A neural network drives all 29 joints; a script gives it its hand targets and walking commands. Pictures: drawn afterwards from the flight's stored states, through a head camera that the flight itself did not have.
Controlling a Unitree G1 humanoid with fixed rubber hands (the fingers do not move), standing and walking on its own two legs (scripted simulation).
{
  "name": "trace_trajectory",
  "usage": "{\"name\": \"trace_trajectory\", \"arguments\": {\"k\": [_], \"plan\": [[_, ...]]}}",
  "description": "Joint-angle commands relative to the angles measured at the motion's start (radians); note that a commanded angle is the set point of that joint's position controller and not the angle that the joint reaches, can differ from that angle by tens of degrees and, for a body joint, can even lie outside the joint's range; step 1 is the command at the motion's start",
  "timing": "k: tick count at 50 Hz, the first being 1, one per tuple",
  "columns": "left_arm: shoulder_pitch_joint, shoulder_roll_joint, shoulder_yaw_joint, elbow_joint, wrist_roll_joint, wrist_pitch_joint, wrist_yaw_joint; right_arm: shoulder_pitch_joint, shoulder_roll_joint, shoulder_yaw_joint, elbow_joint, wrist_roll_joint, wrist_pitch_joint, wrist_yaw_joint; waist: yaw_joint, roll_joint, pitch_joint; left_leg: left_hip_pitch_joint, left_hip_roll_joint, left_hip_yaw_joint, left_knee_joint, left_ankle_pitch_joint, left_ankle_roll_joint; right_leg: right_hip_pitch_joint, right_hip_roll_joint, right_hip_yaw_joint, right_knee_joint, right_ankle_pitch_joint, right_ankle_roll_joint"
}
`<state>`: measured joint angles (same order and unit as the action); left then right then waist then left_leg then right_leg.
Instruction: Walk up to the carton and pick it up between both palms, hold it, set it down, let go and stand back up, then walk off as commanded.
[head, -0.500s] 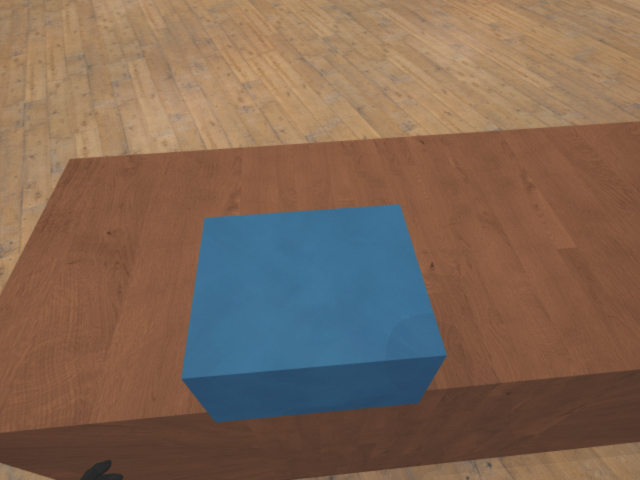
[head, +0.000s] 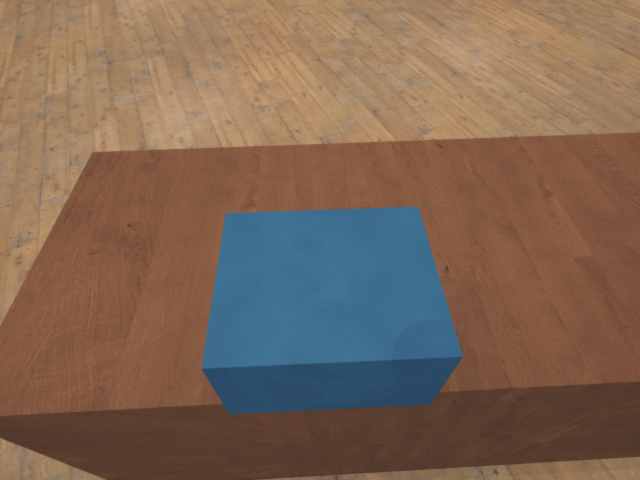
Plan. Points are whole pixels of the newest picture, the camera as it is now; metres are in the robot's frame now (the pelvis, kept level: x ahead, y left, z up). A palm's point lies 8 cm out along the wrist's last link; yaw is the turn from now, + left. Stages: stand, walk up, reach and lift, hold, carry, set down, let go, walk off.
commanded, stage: walk up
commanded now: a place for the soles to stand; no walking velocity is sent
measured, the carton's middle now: (326, 307) +0.37 +0.00 -0.04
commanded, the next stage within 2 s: reach and lift in 0.42 s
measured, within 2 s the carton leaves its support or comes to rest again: neither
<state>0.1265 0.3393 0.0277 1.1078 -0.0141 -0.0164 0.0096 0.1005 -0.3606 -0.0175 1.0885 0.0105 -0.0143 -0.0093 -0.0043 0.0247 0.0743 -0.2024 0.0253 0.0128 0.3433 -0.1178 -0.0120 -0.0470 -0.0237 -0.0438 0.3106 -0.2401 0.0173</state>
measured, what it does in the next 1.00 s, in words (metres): stands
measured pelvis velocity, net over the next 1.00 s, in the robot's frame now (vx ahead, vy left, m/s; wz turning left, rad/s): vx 0.00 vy -0.01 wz -0.05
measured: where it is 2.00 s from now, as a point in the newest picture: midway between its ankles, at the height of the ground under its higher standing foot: outside the picture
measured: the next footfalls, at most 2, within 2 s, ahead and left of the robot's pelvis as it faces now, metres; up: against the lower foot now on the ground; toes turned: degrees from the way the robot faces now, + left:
none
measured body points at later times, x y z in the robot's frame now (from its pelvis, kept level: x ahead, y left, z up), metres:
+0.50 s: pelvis -0.02 +0.00 -0.01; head +0.02 +0.01 +0.44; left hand +0.07 +0.32 -0.14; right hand +0.09 -0.30 -0.14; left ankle +0.04 +0.13 -0.74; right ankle -0.04 -0.13 -0.75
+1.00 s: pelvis +0.00 -0.01 -0.01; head +0.04 +0.00 +0.43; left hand +0.17 +0.28 -0.10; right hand +0.15 -0.30 -0.10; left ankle +0.04 +0.13 -0.75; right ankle -0.05 -0.13 -0.75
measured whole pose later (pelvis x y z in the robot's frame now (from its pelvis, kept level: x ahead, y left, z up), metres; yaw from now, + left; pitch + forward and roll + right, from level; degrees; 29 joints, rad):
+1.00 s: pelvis +0.00 -0.01 -0.01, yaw -3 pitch -3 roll +0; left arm 0.14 0.31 0.15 0.41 0.05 0.42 0.02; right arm 0.12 -0.32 -0.05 0.72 0.03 -0.04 0.08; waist 0.03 -0.05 0.15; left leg -0.25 0.06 0.06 0.51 -0.22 -0.04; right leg -0.13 0.00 0.00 0.52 -0.34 0.00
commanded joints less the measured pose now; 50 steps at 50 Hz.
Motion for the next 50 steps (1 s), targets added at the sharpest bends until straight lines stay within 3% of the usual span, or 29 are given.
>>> {"name": "trace_trajectory", "arguments": {"k": [1,3,6,10,13,15,21,22,23,24,26,30,33,35,38,41,42,45,49,50], "plan": [[-0.015,0.201,0.037,-0.048,0.003,-0.016,0.010,-0.019,-0.194,-0.039,-0.054,-0.002,-0.013,-0.010,-0.005,-0.039,-0.084,0.098,0.120,-0.098,-0.018,0.195,0.039,-0.081,-0.118,0.070,-0.074,0.127,-0.026],[-0.005,0.209,0.039,-0.058,0.003,-0.016,0.010,-0.014,-0.195,-0.040,-0.053,0.000,-0.012,-0.010,-0.004,0.004,-0.114,0.104,0.117,-0.099,-0.024,0.176,0.045,-0.071,-0.115,0.070,-0.068,0.103,-0.030],[0.004,0.193,0.035,-0.051,0.004,-0.015,0.010,-0.007,-0.191,-0.038,-0.053,-0.005,-0.012,-0.008,0.000,-0.032,-0.088,0.086,0.119,-0.109,-0.032,0.140,0.047,-0.079,-0.114,0.062,-0.072,0.062,-0.024],[0.021,0.203,0.036,-0.053,0.002,-0.017,0.011,0.004,-0.201,-0.042,-0.056,0.005,-0.014,-0.008,-0.002,-0.006,-0.107,0.086,0.120,-0.119,-0.037,0.149,0.049,-0.060,-0.115,0.065,-0.066,0.065,-0.026],[0.009,0.211,0.037,-0.058,0.003,-0.019,0.011,0.009,-0.192,-0.039,-0.050,0.002,-0.016,-0.007,-0.006,-0.018,-0.102,0.077,0.115,-0.112,-0.040,0.182,0.041,-0.055,-0.119,0.056,-0.063,0.079,-0.029],[0.022,0.200,0.034,-0.053,0.004,-0.017,0.009,0.003,-0.201,-0.036,-0.056,-0.003,-0.016,-0.009,0.003,0.003,-0.099,0.070,0.114,-0.122,-0.036,0.163,0.043,-0.050,-0.119,0.061,-0.067,0.068,-0.028],[0.041,0.201,0.039,-0.056,0.004,-0.015,0.010,0.006,-0.194,-0.038,-0.065,-0.002,-0.012,-0.006,0.004,-0.026,-0.057,0.032,0.106,-0.134,-0.058,0.076,0.040,-0.067,-0.118,0.046,-0.073,0.010,-0.028],[-0.532,0.236,0.066,-0.491,-0.022,0.178,0.018,-0.517,-0.019,-0.104,-0.190,-0.171,-0.085,0.024,0.000,-0.116,-0.086,-0.053,0.001,0.076,0.124,-0.296,-0.060,-0.308,0.008,-0.038,0.107,-0.253,-0.022],[-0.457,0.232,0.039,-0.525,-0.036,0.297,0.032,-0.415,-0.107,-0.156,-0.214,-0.168,-0.087,0.056,-0.028,-0.131,-0.029,-0.032,0.001,0.060,0.200,-0.361,-0.035,-0.394,-0.014,-0.027,0.157,-0.319,-0.060],[-0.420,0.213,0.028,-0.551,-0.016,0.387,0.029,-0.350,-0.133,-0.179,-0.198,-0.156,-0.057,0.082,-0.026,-0.082,-0.069,-0.048,0.008,0.054,0.230,-0.374,-0.024,-0.393,-0.015,-0.038,0.203,-0.296,-0.063],[-0.346,0.191,0.026,-0.649,0.038,0.501,0.018,-0.269,-0.166,-0.168,-0.186,-0.094,-0.027,0.091,-0.034,0.002,-0.158,-0.006,0.015,0.055,0.274,-0.245,-0.045,-0.348,0.010,-0.051,0.255,-0.131,-0.060],[-0.158,0.164,0.103,-0.764,0.116,0.609,0.013,-0.152,-0.234,-0.131,-0.219,0.003,0.006,0.085,0.009,0.028,-0.246,0.215,0.006,0.037,0.289,-0.041,-0.054,-0.355,0.016,-0.084,0.240,0.001,-0.053],[-0.057,0.144,0.176,-0.776,0.133,0.603,0.005,-0.138,-0.242,-0.109,-0.305,0.054,-0.004,0.076,0.047,-0.001,-0.203,0.284,-0.012,0.035,0.242,0.122,-0.052,-0.271,0.038,-0.079,0.169,0.113,-0.031],[-0.044,0.114,0.187,-0.762,0.145,0.597,0.004,-0.130,-0.220,-0.103,-0.320,0.035,0.004,0.080,0.053,-0.013,-0.133,0.270,-0.020,0.050,0.212,0.087,-0.057,-0.283,0.048,-0.061,0.131,0.070,-0.027],[-0.112,0.100,0.154,-0.781,0.127,0.565,0.005,-0.156,-0.173,-0.097,-0.383,0.009,0.014,0.087,0.030,-0.041,-0.032,0.209,-0.027,0.066,0.175,0.009,-0.043,-0.315,0.049,-0.035,0.098,0.012,-0.022],[-0.163,0.113,0.166,-0.866,0.101,0.503,0.023,-0.136,-0.131,-0.087,-0.438,0.004,0.002,0.104,0.027,0.003,-0.091,0.231,-0.019,0.076,0.168,0.051,-0.049,-0.336,0.050,-0.014,0.094,0.052,-0.030],[-0.149,0.115,0.155,-0.853,0.090,0.495,0.021,-0.113,-0.137,-0.102,-0.436,0.001,0.003,0.102,0.011,-0.015,-0.088,0.227,-0.018,0.080,0.165,0.049,-0.049,-0.325,0.055,-0.017,0.089,0.069,-0.026],[-0.142,0.123,0.166,-0.896,0.073,0.438,0.027,-0.078,-0.119,-0.093,-0.461,0.020,-0.029,0.102,0.014,-0.001,-0.146,0.260,-0.024,0.085,0.162,0.064,-0.047,-0.322,0.049,-0.008,0.084,0.124,-0.020],[-0.069,0.142,0.189,-0.840,0.061,0.366,0.012,-0.013,-0.105,-0.070,-0.482,0.034,-0.089,0.076,0.025,-0.048,-0.208,0.291,-0.048,0.096,0.171,0.145,-0.036,-0.280,0.039,0.007,0.083,0.318,0.003],[-0.051,0.137,0.195,-0.830,0.063,0.349,0.010,0.002,-0.096,-0.060,-0.475,0.034,-0.104,0.069,0.035,-0.035,-0.208,0.287,-0.049,0.100,0.158,0.157,-0.039,-0.265,0.034,0.009,0.079,0.333,0.001]]}}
